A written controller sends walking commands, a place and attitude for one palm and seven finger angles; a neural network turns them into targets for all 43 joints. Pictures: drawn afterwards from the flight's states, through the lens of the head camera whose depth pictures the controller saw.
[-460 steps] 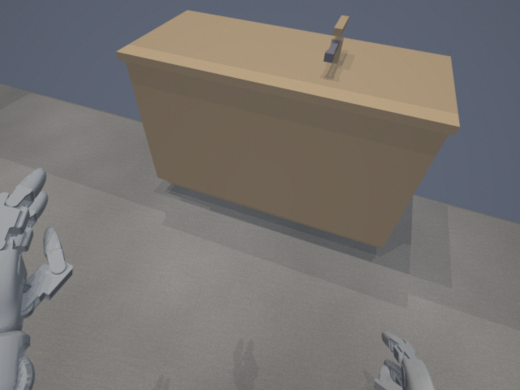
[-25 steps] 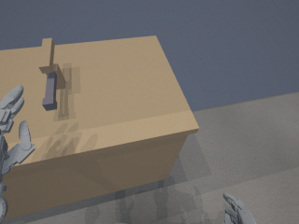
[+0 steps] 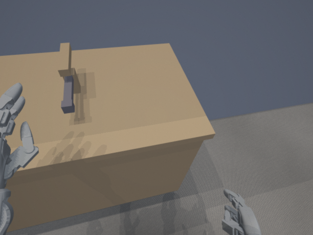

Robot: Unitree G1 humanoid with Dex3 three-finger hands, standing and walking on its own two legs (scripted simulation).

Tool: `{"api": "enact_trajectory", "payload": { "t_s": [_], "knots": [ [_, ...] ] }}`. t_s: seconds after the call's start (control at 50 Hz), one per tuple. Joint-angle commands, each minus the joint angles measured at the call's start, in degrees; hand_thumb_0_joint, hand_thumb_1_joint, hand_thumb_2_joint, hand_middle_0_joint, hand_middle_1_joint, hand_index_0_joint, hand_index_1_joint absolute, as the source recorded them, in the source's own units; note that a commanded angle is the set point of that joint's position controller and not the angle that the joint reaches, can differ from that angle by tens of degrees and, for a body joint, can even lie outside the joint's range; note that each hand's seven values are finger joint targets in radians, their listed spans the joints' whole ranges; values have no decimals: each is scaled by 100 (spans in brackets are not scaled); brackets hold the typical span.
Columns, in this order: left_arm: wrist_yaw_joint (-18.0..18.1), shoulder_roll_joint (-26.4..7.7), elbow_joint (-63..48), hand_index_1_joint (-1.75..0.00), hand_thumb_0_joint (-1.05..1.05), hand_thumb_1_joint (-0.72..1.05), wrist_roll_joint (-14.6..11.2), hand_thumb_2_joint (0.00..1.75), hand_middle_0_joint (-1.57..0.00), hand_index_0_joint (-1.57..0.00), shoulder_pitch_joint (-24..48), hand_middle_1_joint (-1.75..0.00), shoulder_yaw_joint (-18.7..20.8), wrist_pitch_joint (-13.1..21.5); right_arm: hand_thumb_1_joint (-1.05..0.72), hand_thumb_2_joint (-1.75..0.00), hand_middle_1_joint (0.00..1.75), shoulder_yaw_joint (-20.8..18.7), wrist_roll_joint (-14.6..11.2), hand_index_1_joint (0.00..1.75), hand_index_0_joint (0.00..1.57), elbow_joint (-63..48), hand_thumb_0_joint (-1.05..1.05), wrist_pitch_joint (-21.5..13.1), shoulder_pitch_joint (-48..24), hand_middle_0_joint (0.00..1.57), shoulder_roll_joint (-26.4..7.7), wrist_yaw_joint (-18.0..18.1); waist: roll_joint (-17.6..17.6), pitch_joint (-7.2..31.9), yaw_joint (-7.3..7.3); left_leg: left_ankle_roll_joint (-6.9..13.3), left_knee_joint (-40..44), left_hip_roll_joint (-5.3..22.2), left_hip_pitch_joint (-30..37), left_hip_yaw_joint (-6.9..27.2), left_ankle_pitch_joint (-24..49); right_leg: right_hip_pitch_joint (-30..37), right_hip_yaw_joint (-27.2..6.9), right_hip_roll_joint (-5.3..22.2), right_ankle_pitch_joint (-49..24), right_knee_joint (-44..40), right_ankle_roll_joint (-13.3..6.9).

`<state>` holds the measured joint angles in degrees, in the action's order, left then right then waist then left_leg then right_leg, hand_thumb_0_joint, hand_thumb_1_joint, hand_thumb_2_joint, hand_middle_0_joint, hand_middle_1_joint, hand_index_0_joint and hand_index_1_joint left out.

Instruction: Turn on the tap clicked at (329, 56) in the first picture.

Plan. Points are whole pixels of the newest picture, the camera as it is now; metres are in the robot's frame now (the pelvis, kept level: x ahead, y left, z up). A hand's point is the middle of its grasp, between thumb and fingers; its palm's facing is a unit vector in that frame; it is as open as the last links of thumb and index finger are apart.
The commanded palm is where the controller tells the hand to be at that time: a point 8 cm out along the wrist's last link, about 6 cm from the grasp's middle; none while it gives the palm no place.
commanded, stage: come to a stop and stand still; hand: left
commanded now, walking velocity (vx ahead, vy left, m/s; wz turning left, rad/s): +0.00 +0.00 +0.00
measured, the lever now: (68, 106) +0.40 +0.31 +0.05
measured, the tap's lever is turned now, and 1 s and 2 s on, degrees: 0 0 0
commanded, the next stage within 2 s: look again from close up in 1.38 s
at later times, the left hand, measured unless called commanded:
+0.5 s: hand (70, 147) +0.24 +0.21 +0.15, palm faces +0.21 -0.87 -0.44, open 7.4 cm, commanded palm +0.18 +0.25 +0.18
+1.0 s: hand (64, 132) +0.26 +0.22 +0.16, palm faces +0.30 -0.88 -0.36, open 7.4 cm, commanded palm +0.20 +0.26 +0.18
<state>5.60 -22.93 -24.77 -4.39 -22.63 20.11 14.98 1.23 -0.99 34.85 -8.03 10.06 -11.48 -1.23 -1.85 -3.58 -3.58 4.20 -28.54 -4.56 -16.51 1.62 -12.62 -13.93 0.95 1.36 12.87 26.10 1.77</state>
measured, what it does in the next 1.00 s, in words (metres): stands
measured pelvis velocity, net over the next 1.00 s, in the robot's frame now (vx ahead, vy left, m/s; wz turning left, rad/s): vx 0.02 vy -0.01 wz -0.06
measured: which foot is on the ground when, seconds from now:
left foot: down 0.00-1.00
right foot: down 0.00-1.00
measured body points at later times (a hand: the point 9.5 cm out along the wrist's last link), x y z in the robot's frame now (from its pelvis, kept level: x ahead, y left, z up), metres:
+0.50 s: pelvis +0.00 -0.01 +0.00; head +0.02 -0.01 +0.45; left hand +0.22 +0.25 +0.17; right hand +0.14 -0.25 -0.08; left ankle +0.02 +0.07 -0.74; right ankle +0.01 -0.14 -0.74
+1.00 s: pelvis +0.02 -0.01 +0.00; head +0.04 +0.01 +0.45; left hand +0.24 +0.27 +0.18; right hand +0.21 -0.24 -0.06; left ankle +0.02 +0.07 -0.74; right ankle +0.01 -0.14 -0.74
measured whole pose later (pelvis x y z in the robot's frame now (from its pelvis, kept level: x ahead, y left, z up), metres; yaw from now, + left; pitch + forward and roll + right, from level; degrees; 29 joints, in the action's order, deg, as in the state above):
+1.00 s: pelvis +0.02 -0.01 +0.00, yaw -3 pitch +0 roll -2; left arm 4.1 -21.5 -25.5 -2.3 -22.6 19.7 11.7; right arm 1.8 -0.7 32.0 -5.9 9.8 -10.4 0.8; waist -2.1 -1.6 -1.8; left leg 3.1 -27.7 -1.6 -12.7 -0.7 -15.0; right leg -10.3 -1.5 -1.4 12.9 23.2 0.6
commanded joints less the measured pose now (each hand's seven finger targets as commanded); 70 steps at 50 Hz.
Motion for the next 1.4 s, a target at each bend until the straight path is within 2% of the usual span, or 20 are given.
{"api": "enact_trajectory", "payload": {
  "t_s": [0.0,0.08,0.1,0.14,0.16,0.18,0.2,0.24,0.28,0.36,0.38,0.42,0.48,0.52,0.68,0.86,0.88,0.92,1.22,1.38],
  "knots": [
    [89,-869,-1263,-30,0,90,75,90,-20,-20,636,-30,536,334,-90,-90,30,-342,-4,30,20,-878,0,-296,-440,20,-851,109,735,960,160,-326,1103,966,-35,832,-436,609,-91,152,-311,-122,-239],
    [103,-1032,-1374,-30,0,90,126,90,-20,-20,475,-30,724,269,-90,-90,30,-360,-9,30,20,-900,0,-290,-448,20,-916,120,734,1045,176,-321,990,896,25,703,-245,755,-157,149,-515,-217,-275],
    [83,-760,-1366,-30,0,90,113,90,-20,-20,396,-30,533,263,-90,-90,30,-330,2,30,20,-921,0,-268,-426,20,-826,129,664,1031,184,-343,950,887,52,653,-69,768,-103,173,-599,-267,-275],
    [77,-795,-1423,-30,0,90,119,90,-20,-20,342,-30,574,243,-90,-90,30,-340,6,30,20,-948,0,-263,-432,20,-857,145,597,995,198,-330,882,865,56,584,-33,777,-132,184,-637,-341,-277],
    [86,-5376,-3271,-30,0,90,1150,90,-20,-20,6378,-30,3848,920,-90,-90,30,-241,339,30,20,-962,0,-512,272,20,-927,137,444,589,180,-187,227,933,-610,412,417,101,-393,170,-320,-308,-381],
    [22,-3051,-659,-30,0,90,647,90,-20,-20,4413,-30,2454,568,-90,-90,30,-247,-28,30,20,-477,0,-322,-181,20,-423,178,1132,962,221,-413,267,1214,660,698,1046,-514,-174,508,163,219,-575],
    [-154,-1557,32,-30,0,90,486,90,-20,-20,2969,-30,1315,421,-90,-90,30,-411,135,30,20,-702,0,-354,21,20,-657,95,1431,1404,210,-577,484,980,1016,539,1146,-188,-80,98,77,420,-576],
    [-304,-741,-317,-30,0,90,255,90,-20,-20,1406,-30,533,321,-90,-90,30,-480,-20,30,20,-1009,0,-311,13,20,-736,-75,1586,1386,165,-382,472,1017,832,506,1077,97,-319,83,-325,194,-435],
    [-310,-227,-588,-30,0,90,160,90,-20,-20,267,-30,216,223,-90,-90,30,-460,-130,30,20,-1099,0,-237,-18,20,-700,-220,1008,1277,141,-353,618,986,585,419,941,434,-222,59,-628,102,-400],
    [-104,-922,-763,-30,0,90,186,90,-20,-20,-45,-30,840,113,-90,-90,30,-390,-106,30,20,-1221,0,-75,-226,20,-757,-21,-492,816,166,-336,746,933,61,209,-155,501,-347,166,-251,-391,-318],
    [-14,-1286,-874,-30,0,90,197,90,-20,-20,82,-30,1226,126,-90,-90,30,-369,-96,30,20,-1211,0,-31,-284,20,-783,56,-275,803,179,-335,784,916,149,186,-149,419,-385,176,-176,-364,-338],
    [-29,-1131,-857,-30,0,90,157,90,-20,-20,287,-30,1156,181,-90,-90,30,-305,-58,30,20,-1256,0,-27,-330,20,-686,177,-140,754,219,-255,748,862,8,202,-448,438,-528,210,29,-482,-347],
    [-21,-1488,-1582,-30,0,90,209,90,-20,-20,1047,-30,1293,332,-90,-90,30,-279,-26,30,20,-1227,0,-119,-451,20,-707,275,587,854,249,-197,624,812,107,207,-431,485,-671,245,-63,-438,-402],
    [-38,-1129,-1428,-30,0,90,187,90,-20,-20,887,-30,991,340,-90,-90,30,-260,-16,30,20,-1185,0,-217,-377,20,-647,282,796,967,234,-191,549,760,229,180,-307,556,-666,240,-239,-444,-413],
    [-17,-721,-805,-30,0,90,198,90,-20,-20,324,-30,643,224,-90,-90,30,-306,10,30,20,-942,0,-259,-293,20,-725,243,205,839,229,-263,377,703,568,115,306,236,-715,234,-692,-678,-400],
    [-27,-809,-1337,-30,0,90,182,90,-20,-20,545,-30,597,142,-90,-90,30,-261,12,30,20,-1126,0,-109,-382,20,-693,270,560,1220,219,-266,460,823,787,145,1608,669,-420,108,-1629,-356,-315],
    [-13,-1015,-1465,-30,0,90,204,90,-20,-20,566,-30,781,140,-90,-90,30,-244,14,30,20,-1104,0,-110,-429,20,-692,266,641,1287,202,-272,436,832,868,131,1808,668,-350,85,-1719,-302,-304],
    [-20,-830,-1506,-30,0,90,177,90,-20,-20,525,-30,613,112,-90,-90,30,-247,19,30,20,-1144,0,-93,-372,20,-677,259,686,1352,217,-301,422,871,935,166,2074,704,-317,65,-1750,-251,-306],
    [-20,-701,-1314,-30,0,90,215,90,-20,-20,583,-30,440,-16,-90,-90,30,-248,20,30,20,-1161,0,19,-379,20,-702,282,616,1065,223,-381,827,886,578,272,1026,789,-234,31,-1205,-421,-297],
    [11,-875,-1262,-30,0,90,256,90,-20,-20,464,-30,650,52,-90,-90,30,-264,5,30,20,-1120,0,-27,-378,20,-727,293,692,950,205,-374,1015,894,349,321,378,854,-188,0,-928,-421,-282]
  ]
}}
